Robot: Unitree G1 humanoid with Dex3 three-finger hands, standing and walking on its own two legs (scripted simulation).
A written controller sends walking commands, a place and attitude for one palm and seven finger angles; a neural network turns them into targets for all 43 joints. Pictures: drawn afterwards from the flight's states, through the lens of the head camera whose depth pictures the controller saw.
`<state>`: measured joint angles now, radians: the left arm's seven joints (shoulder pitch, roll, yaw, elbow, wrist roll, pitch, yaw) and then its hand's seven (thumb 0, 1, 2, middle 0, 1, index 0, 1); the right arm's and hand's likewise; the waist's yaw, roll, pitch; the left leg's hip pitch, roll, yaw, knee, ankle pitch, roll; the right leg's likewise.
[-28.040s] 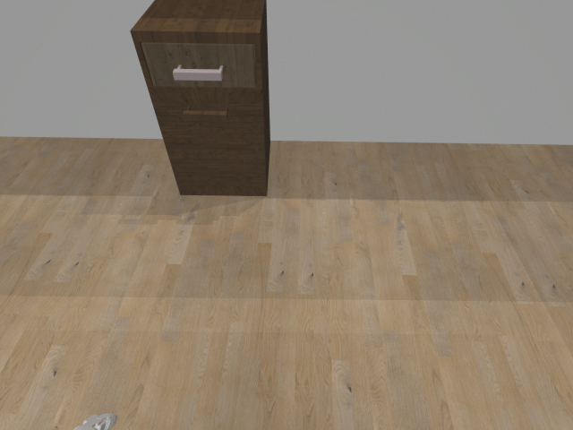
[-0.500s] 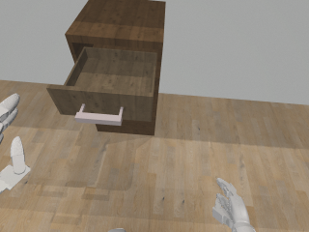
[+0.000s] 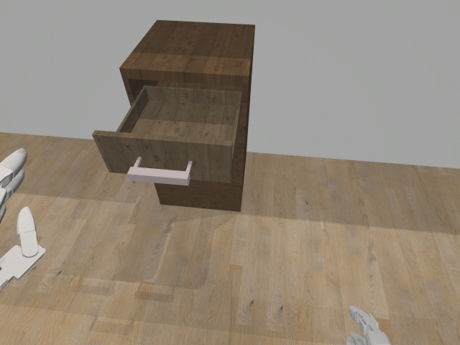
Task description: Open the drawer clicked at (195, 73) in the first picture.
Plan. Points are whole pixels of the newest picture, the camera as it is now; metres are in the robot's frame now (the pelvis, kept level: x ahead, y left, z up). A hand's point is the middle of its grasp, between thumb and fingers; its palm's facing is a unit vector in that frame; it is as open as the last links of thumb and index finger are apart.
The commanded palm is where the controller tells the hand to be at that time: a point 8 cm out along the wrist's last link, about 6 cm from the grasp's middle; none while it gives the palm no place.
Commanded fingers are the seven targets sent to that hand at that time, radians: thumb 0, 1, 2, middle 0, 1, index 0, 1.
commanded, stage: stop stepping back and stand still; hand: left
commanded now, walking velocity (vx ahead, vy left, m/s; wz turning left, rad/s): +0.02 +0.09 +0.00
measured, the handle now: (161, 169) +0.58 +0.22 -0.10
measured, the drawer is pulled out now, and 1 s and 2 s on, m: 0.30 0.30 0.30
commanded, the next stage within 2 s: let the arm hang, fingers relaxed in 0.12 s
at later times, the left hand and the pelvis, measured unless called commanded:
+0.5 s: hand out of the picture +0.08 +0.20 -0.15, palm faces +0.02 -0.98 -0.18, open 7.4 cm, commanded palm none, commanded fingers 0.00 0.90 0.90 -0.20 -0.30 -0.20 -0.30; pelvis +0.02 +0.02 +0.00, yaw +3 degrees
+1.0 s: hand out of the picture +0.00 +0.22 -0.16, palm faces +0.05 -0.97 -0.24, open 7.4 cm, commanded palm none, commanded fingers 0.00 0.90 0.90 -0.20 -0.30 -0.20 -0.30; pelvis +0.01 +0.03 +0.01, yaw +2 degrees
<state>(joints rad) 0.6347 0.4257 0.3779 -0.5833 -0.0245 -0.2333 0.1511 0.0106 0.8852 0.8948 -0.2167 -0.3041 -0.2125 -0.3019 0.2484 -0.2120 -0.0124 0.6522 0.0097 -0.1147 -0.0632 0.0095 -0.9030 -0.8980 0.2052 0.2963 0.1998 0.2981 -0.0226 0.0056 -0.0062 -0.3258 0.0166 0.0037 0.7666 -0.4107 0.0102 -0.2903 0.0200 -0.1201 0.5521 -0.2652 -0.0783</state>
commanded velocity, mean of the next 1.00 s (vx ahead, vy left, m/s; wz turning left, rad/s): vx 0.00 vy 0.01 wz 0.00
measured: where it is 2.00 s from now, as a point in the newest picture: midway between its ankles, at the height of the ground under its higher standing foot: outside the picture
